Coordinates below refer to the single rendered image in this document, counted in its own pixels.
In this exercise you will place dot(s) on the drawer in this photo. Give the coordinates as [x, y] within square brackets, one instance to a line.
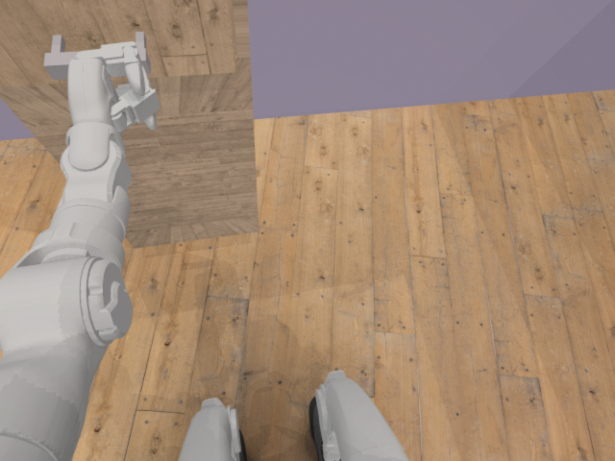
[183, 37]

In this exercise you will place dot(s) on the left robot hand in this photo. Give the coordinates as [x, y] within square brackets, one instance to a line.
[92, 96]

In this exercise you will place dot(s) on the left robot upper arm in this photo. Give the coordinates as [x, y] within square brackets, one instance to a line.
[57, 320]

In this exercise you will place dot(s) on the left robot forearm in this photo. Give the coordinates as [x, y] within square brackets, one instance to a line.
[93, 213]

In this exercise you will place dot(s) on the left robot thigh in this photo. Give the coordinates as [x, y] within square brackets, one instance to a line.
[213, 435]

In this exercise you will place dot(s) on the handle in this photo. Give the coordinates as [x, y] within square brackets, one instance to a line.
[56, 63]

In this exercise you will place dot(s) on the robot right shin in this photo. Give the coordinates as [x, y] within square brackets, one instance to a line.
[330, 446]

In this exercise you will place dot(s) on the cabinet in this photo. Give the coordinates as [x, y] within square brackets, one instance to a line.
[194, 177]

